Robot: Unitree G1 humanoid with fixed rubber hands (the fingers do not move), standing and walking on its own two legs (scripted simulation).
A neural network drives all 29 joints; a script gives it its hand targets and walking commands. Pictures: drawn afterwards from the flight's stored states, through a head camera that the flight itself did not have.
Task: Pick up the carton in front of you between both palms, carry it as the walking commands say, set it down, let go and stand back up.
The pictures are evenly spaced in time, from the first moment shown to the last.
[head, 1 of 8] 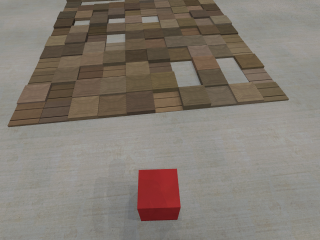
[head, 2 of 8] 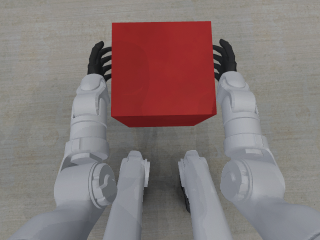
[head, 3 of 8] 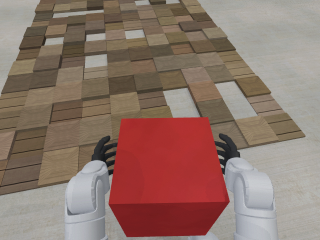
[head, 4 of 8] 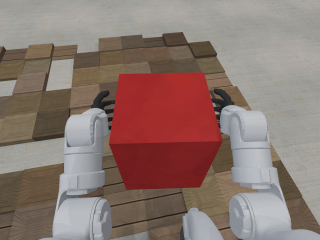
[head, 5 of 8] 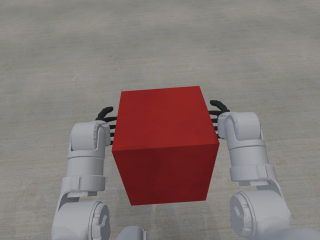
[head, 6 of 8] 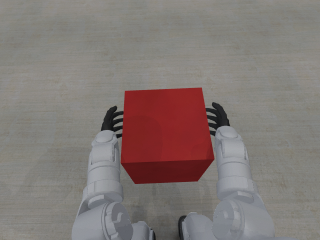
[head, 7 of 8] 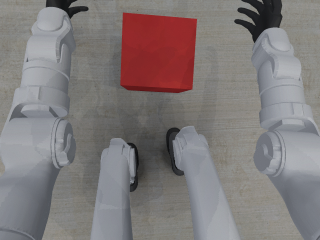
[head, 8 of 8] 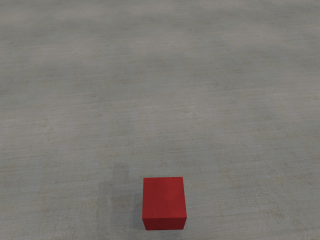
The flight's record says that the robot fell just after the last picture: no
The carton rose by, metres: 0.80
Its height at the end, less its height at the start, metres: +0.00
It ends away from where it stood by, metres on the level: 5.63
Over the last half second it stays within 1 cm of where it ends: yes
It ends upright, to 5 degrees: yes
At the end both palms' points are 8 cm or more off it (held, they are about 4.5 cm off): yes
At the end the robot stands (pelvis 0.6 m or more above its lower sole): yes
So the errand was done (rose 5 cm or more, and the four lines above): yes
